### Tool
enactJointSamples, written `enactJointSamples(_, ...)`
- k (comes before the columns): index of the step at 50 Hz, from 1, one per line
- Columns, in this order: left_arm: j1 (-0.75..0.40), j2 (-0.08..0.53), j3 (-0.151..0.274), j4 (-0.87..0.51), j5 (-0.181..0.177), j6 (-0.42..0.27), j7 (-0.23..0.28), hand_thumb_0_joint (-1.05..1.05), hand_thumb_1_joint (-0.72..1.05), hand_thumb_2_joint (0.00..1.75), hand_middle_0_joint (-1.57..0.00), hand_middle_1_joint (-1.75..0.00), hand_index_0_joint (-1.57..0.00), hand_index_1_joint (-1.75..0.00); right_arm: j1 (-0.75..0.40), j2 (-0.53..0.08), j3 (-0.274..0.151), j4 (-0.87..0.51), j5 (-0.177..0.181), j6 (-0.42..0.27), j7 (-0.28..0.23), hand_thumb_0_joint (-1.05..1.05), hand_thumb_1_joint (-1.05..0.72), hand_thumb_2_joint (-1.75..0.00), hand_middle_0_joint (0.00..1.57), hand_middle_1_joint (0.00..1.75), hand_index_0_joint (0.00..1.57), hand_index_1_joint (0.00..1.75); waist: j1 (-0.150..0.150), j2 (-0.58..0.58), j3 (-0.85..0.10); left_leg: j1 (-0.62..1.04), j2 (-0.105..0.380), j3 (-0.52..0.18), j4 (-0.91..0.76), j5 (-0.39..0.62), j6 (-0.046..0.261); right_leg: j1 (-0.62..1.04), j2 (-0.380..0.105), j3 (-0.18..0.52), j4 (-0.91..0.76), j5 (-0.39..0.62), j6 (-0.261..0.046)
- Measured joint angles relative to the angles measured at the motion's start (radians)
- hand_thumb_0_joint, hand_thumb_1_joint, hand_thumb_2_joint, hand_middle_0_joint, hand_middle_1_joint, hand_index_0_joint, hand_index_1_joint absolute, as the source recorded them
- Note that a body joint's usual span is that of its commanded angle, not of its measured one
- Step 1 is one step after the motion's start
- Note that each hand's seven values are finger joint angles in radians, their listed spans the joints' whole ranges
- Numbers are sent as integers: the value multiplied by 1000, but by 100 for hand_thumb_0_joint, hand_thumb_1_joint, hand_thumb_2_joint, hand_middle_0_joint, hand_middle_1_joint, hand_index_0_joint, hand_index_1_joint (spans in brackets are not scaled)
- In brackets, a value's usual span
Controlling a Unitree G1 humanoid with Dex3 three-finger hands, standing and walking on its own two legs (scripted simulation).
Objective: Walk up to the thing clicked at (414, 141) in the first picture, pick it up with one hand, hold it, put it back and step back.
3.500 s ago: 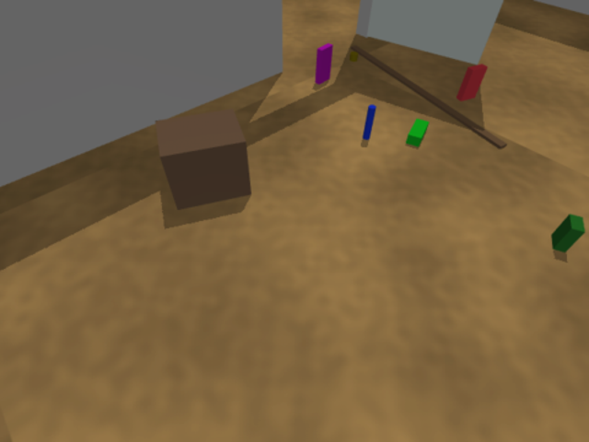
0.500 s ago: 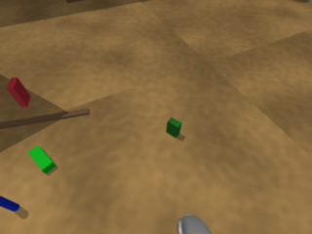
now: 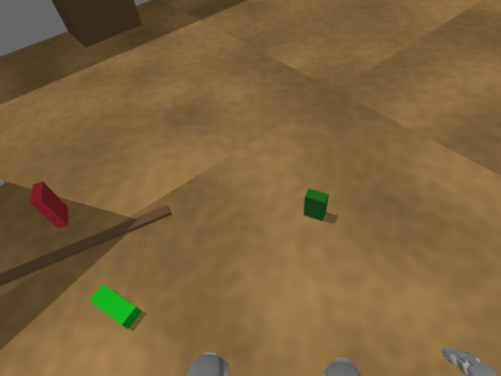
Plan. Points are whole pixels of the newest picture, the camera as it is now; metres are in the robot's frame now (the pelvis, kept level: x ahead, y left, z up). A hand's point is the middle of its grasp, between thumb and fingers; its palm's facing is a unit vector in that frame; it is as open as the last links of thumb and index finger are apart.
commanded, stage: walk up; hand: left
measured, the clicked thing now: (115, 306) +0.47 +0.63 -0.70
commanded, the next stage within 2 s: none
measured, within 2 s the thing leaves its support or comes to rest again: neither
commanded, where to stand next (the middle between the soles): +0.00 +0.57 m, yaw -29 degrees
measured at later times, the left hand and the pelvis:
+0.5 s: hand out of the picture +0.12 +0.51 -0.11, palm faces -0.20 -0.79 -0.57, open 7.4 cm; pelvis -0.02 +0.23 +0.00, yaw -11 degrees
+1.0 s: hand out of the picture +0.11 +0.79 -0.12, palm faces -0.32 -0.77 -0.54, open 7.4 cm; pelvis -0.07 +0.52 +0.02, yaw -19 degrees
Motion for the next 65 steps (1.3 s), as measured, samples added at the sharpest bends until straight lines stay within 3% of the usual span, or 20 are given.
enactJointSamples(2,2,25,10,-6,5,-1,-3,0,89,90,-22,-30,-21,-30,-2,-21,-12,-5,1,-4,-1,0,-91,-90,20,30,20,30,8,-3,-4,51,-1,18,-97,-41,10,-37,-18,41,25,-6,8)
enactJointSamples(4,-11,65,24,-2,3,5,1,0,89,90,-22,-30,-21,-30,-3,-16,-26,2,-4,-17,-11,0,-91,-90,20,30,20,30,13,-56,16,85,-44,72,-126,-112,-46,-75,-58,112,73,-28,-11)
enactJointSamples(6,-24,86,44,29,-9,24,23,0,90,90,-21,-30,-21,-30,12,8,-15,4,-16,-36,-25,0,-91,-90,20,30,20,30,20,-99,35,91,-63,130,-89,-121,-60,-123,-14,173,226,-173,-38)
enactJointSamples(8,-36,73,36,69,-21,37,44,0,90,90,-21,-30,-21,-30,39,22,2,17,-10,-42,-36,0,-91,-90,20,30,20,30,-6,-74,30,91,-50,131,-94,-113,-38,-160,65,98,383,-246,-54)
enactJointSamples(12,-40,54,15,80,-57,22,30,0,90,90,-21,-30,-20,-29,75,78,22,29,-13,-34,-56,0,-91,-90,20,30,20,30,-54,-94,39,138,-78,178,-235,-35,12,-184,132,-49,472,-194,-48)
enactJointSamples(17,-27,-7,-17,37,-75,7,9,0,90,90,-21,-30,-20,-30,109,71,24,-4,-15,-28,-64,1,-90,-90,20,30,20,30,-81,-72,60,173,-117,256,-337,18,72,-69,142,-194,208,-120,-38)
enactJointSamples(19,-8,-22,-26,11,-73,-6,8,0,90,90,-21,-30,-20,-30,114,58,21,-20,-12,-16,-65,1,-90,-90,20,30,20,30,-78,-61,58,157,-132,291,-305,4,87,25,138,-206,-2,4,-55)
enactJointSamples(23,-12,-39,-32,-25,-42,-5,21,0,90,90,-21,-30,-21,-30,80,51,14,-19,2,9,-74,1,-90,-90,20,30,20,30,-47,4,105,42,-139,179,12,-114,-9,40,156,-194,9,-14,-78)
enactJointSamples(27,-30,-43,-28,-36,-40,0,30,0,90,90,-22,-30,-21,-30,73,47,22,-4,4,23,-63,1,-91,-90,20,30,20,30,-14,1,87,-50,-111,83,252,-73,-22,36,92,-149,21,2,-56)
enactJointSamples(32,-9,-28,-18,-39,-16,2,9,0,90,90,-22,-30,-21,-30,35,0,7,-25,4,19,-34,1,-90,-90,20,30,20,30,1,-2,48,-17,-42,11,216,4,-4,-29,22,-40,39,30,-23)
enactJointSamples(37,-16,29,5,-43,3,8,-2,0,89,90,-22,-30,-21,-30,15,-44,-14,-30,13,17,-32,0,-91,-90,20,30,20,30,16,-7,26,105,-24,45,-26,-131,14,-134,-19,64,62,68,4)
enactJointSamples(40,-49,71,29,-15,-3,26,9,0,90,90,-22,-30,-21,-30,17,-25,-19,-6,6,1,-38,0,-91,-90,20,30,20,30,40,-83,68,137,-87,139,-38,-200,-39,-175,-43,189,115,-33,-11)
enactJointSamples(43,-57,50,36,61,-16,55,38,0,90,90,-21,-30,-21,-30,62,0,10,24,8,-10,-49,0,-91,-90,20,30,20,30,2,-39,55,121,-63,139,-27,-167,-13,-214,77,126,372,-194,-38)
enactJointSamples(47,-48,52,28,89,-58,45,26,0,90,90,-21,-30,-20,-30,100,90,40,67,0,-2,-66,0,-91,-90,20,30,20,30,-45,-87,47,144,-92,174,-198,-47,25,-206,161,24,513,-146,-48)
enactJointSamples(51,-43,17,8,82,-77,34,14,0,90,90,-21,-30,-20,-30,138,102,44,58,-3,-18,-63,1,-90,-90,20,30,21,30,-62,-94,67,165,-122,220,-344,54,71,-99,176,-80,378,-152,-33)
enactJointSamples(57,-19,-41,-28,63,-72,22,15,0,90,90,-21,-30,-21,-30,136,59,9,29,-8,-1,-63,1,-90,-90,20,30,21,30,-56,-68,77,143,-159,329,-379,93,132,126,137,-125,-5,-94,-48)
enactJointSamples(58,-19,-51,-29,68,-65,17,15,0,90,90,-21,-30,-21,-30,124,52,1,33,-4,4,-65,1,-90,-90,20,30,21,30,-51,-44,85,136,-146,336,-354,81,114,157,143,-126,-55,-86,-43)
enactJointSamples(61,-16,-57,-30,58,-41,19,14,0,90,90,-21,-30,-21,-30,106,63,-8,56,1,17,-73,1,-90,-90,20,30,20,30,-33,-2,85,66,-151,244,-130,-50,-54,161,150,-130,-44,-71,-41)
enactJointSamples(63,-25,-44,-23,67,-36,18,28,0,90,90,-22,-30,-21,-30,99,78,4,70,9,21,-67,1,-91,-90,20,30,20,30,-7,-30,68,17,-148,179,65,-61,-81,155,119,-104,-34,-69,-54)
enactJointSamples(65,-38,-40,-18,79,-36,15,33,0,90,90,-21,-30,-21,-30,90,74,11,84,24,7,-57,1,-91,-90,20,30,20,30,4,-47,49,15,-126,105,127,-24,-66,151,84,-80,-40,-56,-51)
